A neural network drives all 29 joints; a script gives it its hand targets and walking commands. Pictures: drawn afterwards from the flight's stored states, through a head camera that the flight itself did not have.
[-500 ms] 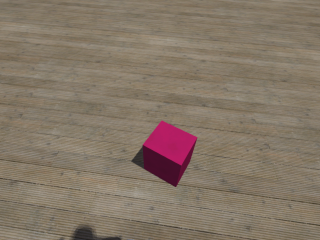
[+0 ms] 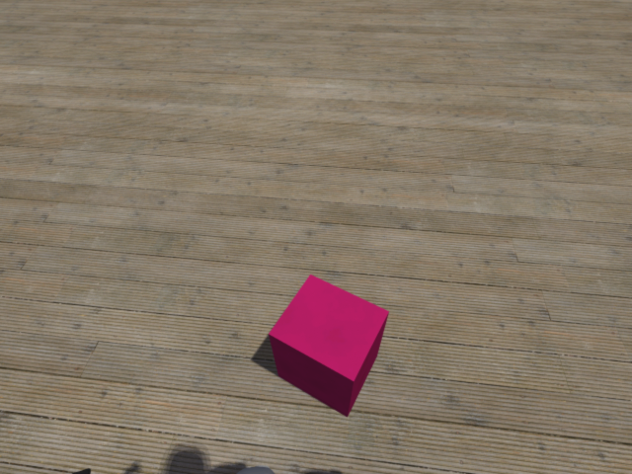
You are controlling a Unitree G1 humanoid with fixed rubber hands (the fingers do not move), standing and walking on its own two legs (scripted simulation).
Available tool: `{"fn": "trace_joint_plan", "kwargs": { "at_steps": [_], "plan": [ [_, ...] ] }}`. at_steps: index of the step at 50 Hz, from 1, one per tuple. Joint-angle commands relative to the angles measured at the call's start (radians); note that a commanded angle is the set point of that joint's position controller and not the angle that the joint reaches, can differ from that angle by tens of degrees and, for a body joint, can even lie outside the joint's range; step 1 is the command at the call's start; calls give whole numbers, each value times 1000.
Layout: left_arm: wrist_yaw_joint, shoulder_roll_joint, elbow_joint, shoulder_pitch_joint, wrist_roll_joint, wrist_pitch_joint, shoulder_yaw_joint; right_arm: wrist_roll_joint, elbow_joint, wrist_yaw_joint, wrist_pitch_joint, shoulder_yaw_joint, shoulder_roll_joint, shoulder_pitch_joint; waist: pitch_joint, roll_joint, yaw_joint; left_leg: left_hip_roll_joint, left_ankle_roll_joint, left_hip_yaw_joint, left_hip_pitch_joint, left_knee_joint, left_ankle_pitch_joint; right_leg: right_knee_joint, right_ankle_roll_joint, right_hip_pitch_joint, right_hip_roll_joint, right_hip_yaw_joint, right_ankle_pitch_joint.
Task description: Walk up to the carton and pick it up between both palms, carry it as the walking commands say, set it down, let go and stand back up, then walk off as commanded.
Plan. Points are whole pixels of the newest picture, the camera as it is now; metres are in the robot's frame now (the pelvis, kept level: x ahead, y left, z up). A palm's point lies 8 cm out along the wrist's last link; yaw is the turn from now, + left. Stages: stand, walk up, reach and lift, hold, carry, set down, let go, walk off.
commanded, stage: walk up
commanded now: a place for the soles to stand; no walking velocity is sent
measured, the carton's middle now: (329, 346) +0.56 -0.01 -0.60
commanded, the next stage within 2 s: none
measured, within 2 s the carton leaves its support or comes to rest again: neither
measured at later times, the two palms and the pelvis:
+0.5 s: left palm out of the picture +0.12 +0.33 -0.09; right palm (566, 468) +0.17 -0.29 -0.08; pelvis +0.04 +0.02 +0.02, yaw -3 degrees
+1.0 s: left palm (64, 467) +0.16 +0.33 -0.08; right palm out of the picture +0.11 -0.31 -0.08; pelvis +0.05 +0.02 +0.02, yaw -6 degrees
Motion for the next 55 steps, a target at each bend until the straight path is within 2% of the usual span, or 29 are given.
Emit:
{"fn": "trace_joint_plan", "kwargs": {
  "at_steps": [1, 2, 4, 5, 6, 7, 9, 10, 12, 13, 15, 17, 19, 21, 22, 25, 31, 33, 37, 38, 41, 46, 47, 48, 50, 51, 53, 54, 55],
  "plan": [
    [19, 231, -37, 39, -2, -3, 58, 17, -26, -17, -15, -37, -153, 69, -125, -258, 12, -2, -3, 28, 30, -118, 42, -171, -191, 110, -215, 193, 541],
    [18, 239, -40, 17, -2, 7, 54, 9, -19, -20, -20, -40, -141, 98, -128, -266, -6, -2, 0, 52, 117, -228, 88, -133, -185, 46, -211, 192, 484],
    [23, 200, -30, -22, -20, 19, 36, -7, -11, -23, -15, -48, -152, 69, -134, -138, -47, -6, 42, 2, 234, -380, 208, -70, -113, -61, -182, 177, 228],
    [26, 154, -25, 15, -33, 26, 26, -30, -22, -25, -17, -80, -259, 11, -126, 79, -12, 133, 80, -208, 204, -470, 216, 35, -45, -100, -88, 124, 90],
    [31, 171, 4, 18, -37, 40, 23, -7, -39, -26, -18, -67, -266, -56, -134, 94, 3, 251, 175, -319, 116, -510, 247, 107, -8, -8, 13, 11, -116],
    [32, 177, 27, 2, -36, 46, 31, 0, -17, -23, -13, -58, -234, -108, -90, 90, 21, 241, 205, -303, 30, -517, 204, 104, -5, 61, 43, 34, -194],
    [27, 158, 73, 30, -22, 35, 24, 2, 0, -24, -4, -42, -216, -162, -63, 40, 51, 159, 117, -185, -35, -447, 193, -46, -30, 141, -6, 72, -65],
    [25, 212, 80, 4, -6, 28, 30, 3, 11, -24, 2, -36, -204, -188, 4, 28, 46, 103, 64, -109, -34, -397, 166, -119, -48, 64, -60, 153, 11],
    [17, 216, 89, -44, -12, 23, 29, 9, 42, -22, 3, -37, -186, -165, -97, -10, 6, 63, 39, -93, 83, -401, 128, -155, -74, 63, -98, 231, 40],
    [20, 210, 95, -73, -15, 21, 22, 5, 66, -21, 2, -30, -186, -158, -85, 57, -4, 65, 27, -74, 127, -402, 175, -147, -71, 5, -96, 224, 32],
    [24, 196, 140, -65, -12, 17, 17, 18, 80, -20, 1, -23, -165, -211, -100, -95, 19, 97, 46, -93, 158, -415, 297, -168, -48, 69, -78, 181, 169],
    [22, 167, 147, -73, -22, 28, 0, 20, 115, -20, -4, -23, -183, -196, -187, 19, 4, 106, 50, -76, 222, -437, 306, -153, -32, 104, -71, 149, 153],
    [23, 163, 176, -83, -17, 27, -1, 14, 125, -21, -2, -24, -176, -251, -143, 36, 13, 132, 54, -68, 202, -478, 351, -141, -25, 120, -48, 107, 238],
    [23, 160, 217, -68, -28, 30, -7, 28, 130, -19, -3, -4, -154, -282, -147, -18, 23, 129, 48, -57, 223, -477, 380, -178, -17, 165, -53, 119, 266],
    [21, 178, 222, -110, -27, 27, 1, 9, 150, -21, -1, -19, -164, -291, -139, 39, 21, 107, 30, -22, 232, -482, 399, -192, -20, 154, -75, 154, 298],
    [22, 165, 233, -139, -19, 34, -7, 19, 177, -13, 7, -11, -141, -332, -103, -5, 13, 111, 26, -37, 247, -545, 273, -248, -20, 134, -76, 168, 216],
    [19, 160, 262, -169, -18, 34, -16, 19, 217, -9, 5, -7, -130, -326, -127, -19, 15, 116, 17, -19, 309, -607, 336, -317, -12, 178, -87, 175, 236],
    [16, 166, 279, -207, -15, 33, -15, 18, 241, -14, 7, -4, -132, -309, -112, -89, 2, 100, 6, 2, 310, -606, 325, -334, -9, 165, -101, 192, 246],
    [13, 158, 263, -218, -13, 45, -14, 10, 245, -14, 5, -9, -140, -334, -127, -72, 11, 97, 9, 24, 325, -618, 277, -327, -11, 165, -96, 188, 240],
    [13, 149, 275, -210, -14, 45, -7, 9, 242, -12, 0, -9, -151, -320, -167, 14, 6, 102, 12, 22, 345, -623, 271, -333, -12, 190, -93, 166, 203],
    [21, 164, 284, -229, -5, 45, -16, 10, 255, -15, 13, -11, -134, -309, -118, -96, -8, 98, 6, 23, 351, -617, 260, -352, -10, 149, -92, 184, 190],
    [14, 166, 293, -231, -6, 50, -4, 9, 248, -15, 9, -6, -143, -298, -133, -8, 0, 103, 14, 23, 346, -625, 307, -333, -14, 191, -87, 181, 242],
    [46, 271, 289, -12, -18, 36, 52, -61, 115, 23, 31, -81, -252, -325, -137, 84, 38, 74, 13, 80, 257, -521, -95, -305, -79, 216, -99, 223, -101],
    [61, 315, 310, 63, -13, 27, 74, -54, 93, 36, 47, -86, -223, -342, -96, -28, 60, 75, 20, 40, 109, -409, -189, -335, -113, 247, -145, 324, -301],
    [79, 361, 258, 80, 8, 15, 104, -67, 36, 65, 56, -91, -170, -362, 28, -130, 74, -5, -14, -71, -213, -119, -69, -473, -246, 302, -326, 729, -439],
    [87, 374, 212, 21, 7, -2, 112, -58, 11, 66, 57, -101, -187, -342, -17, -121, 26, 70, -6, -188, -253, 6, 29, -458, -250, 313, -363, 724, -404],
    [92, 305, 168, -57, 1, -14, 95, -49, -2, 75, 56, -113, -200, -277, -14, -76, -20, 68, -42, -140, -168, 7, 45, -416, -211, 196, -274, 576, -240],
    [87, 289, 148, -70, 6, -14, 96, -51, -10, 79, 58, -117, -199, -244, -28, -139, -41, 65, -52, -114, -144, -7, 64, -382, -176, 188, -209, 482, -195],
    [86, 328, 132, -72, 22, -14, 114, -47, -24, 89, 63, -115, -181, -221, -61, -187, -38, 55, -50, -76, -17, -39, -9, -356, -174, 86, -226, 458, -138]
  ]
}}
